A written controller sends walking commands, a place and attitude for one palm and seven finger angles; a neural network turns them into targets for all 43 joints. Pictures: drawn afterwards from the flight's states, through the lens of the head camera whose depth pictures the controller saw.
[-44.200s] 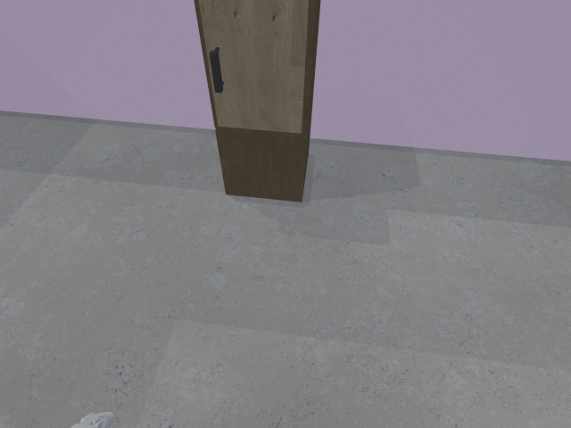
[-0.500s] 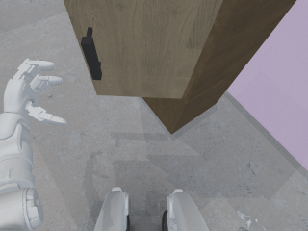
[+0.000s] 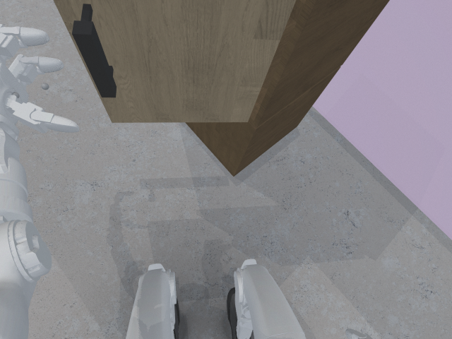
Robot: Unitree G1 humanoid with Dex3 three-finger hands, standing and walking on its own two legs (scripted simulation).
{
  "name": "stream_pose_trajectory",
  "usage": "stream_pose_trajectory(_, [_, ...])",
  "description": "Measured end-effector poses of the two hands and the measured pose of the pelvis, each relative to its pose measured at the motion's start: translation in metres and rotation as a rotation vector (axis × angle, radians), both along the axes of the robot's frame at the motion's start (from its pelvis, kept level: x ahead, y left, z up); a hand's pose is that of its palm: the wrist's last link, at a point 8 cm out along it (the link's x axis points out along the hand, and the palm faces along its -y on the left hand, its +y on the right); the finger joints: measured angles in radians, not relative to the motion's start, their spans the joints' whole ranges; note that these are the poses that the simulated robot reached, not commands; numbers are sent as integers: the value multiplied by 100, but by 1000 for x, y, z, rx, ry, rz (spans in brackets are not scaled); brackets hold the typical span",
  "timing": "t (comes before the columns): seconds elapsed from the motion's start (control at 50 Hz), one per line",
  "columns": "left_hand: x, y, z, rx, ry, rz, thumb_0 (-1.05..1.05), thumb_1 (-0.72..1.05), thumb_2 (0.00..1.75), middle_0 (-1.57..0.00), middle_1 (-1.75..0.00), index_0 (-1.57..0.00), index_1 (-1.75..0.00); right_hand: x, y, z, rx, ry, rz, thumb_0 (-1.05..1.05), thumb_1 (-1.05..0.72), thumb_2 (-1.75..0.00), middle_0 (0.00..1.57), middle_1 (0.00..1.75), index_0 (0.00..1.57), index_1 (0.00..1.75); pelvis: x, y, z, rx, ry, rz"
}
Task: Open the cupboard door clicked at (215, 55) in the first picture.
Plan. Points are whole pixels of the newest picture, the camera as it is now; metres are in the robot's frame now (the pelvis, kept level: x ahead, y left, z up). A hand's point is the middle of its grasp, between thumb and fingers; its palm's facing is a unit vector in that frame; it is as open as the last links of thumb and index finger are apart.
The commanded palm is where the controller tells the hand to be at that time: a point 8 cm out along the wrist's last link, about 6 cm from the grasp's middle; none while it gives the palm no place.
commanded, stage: move the hooked fingers beside the handle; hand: left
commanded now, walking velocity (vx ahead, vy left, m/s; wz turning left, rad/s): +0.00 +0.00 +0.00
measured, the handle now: (98, 54) +0.57 +0.18 +0.06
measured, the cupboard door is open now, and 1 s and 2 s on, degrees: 54 54 54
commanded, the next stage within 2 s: slide the fingers in behind the handle in 0.84 s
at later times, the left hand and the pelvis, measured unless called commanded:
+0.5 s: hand (49, 83) +0.51 +0.25 +0.05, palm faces +0.03 -1.00 -0.03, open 14.0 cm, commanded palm +0.50 +0.28 +0.05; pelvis +0.01 +0.01 +0.01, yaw +0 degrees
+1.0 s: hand (53, 85) +0.51 +0.24 +0.05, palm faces +0.02 -1.00 -0.03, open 14.0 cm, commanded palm +0.49 +0.27 +0.05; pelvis +0.01 +0.00 +0.00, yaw +0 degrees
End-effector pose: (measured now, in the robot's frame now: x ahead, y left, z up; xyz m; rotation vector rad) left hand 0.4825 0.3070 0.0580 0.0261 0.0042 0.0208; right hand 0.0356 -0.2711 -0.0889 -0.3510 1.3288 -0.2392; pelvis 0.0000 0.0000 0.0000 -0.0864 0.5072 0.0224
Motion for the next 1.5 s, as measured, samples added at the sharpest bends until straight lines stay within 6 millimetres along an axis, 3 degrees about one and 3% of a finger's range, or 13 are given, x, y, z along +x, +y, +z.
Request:
stream_pose_trajectory(0.14, [16,2,-7,-3,31,2,-2,-49,30,-30,-120,-30,-120,-14,4,-1,-2,44,-17,0,-90,-90,20,30,20,29,-1,2,-4,-9,19,-5])
stream_pose_trajectory(0.28, [15,2,-10,0,17,-6,-2,-49,30,-30,-120,-30,-119,-19,10,-1,12,79,-35,0,-90,-90,20,30,20,29,1,5,-3,-10,26,-9])
stream_pose_trajectory(0.66, [9,-6,-2,6,21,-3,-2,-49,30,-30,-120,-30,-120,13,9,5,21,10,1,0,-90,-90,20,30,20,29,8,4,7,-6,3,1])
stream_pose_trajectory(0.8, [5,-7,-8,4,31,10,-2,-49,30,-30,-120,-30,-120,15,5,2,21,10,6,0,-90,-90,20,30,20,29,7,2,5,-3,2,0])
stream_pose_trajectory(1.0, [5,-9,-2,7,10,0,-2,-49,30,-30,-120,-30,-120,8,3,-1,26,27,-7,0,-90,-90,20,30,20,29,5,-2,3,-2,-1,0])
stream_pose_trajectory(1.5, [12,-48,-6,5,14,-1,-2,-49,30,-30,-120,-30,-120,-3,6,-3,54,30,-27,0,-90,-90,20,30,20,29,4,-4,5,10,-4,-3])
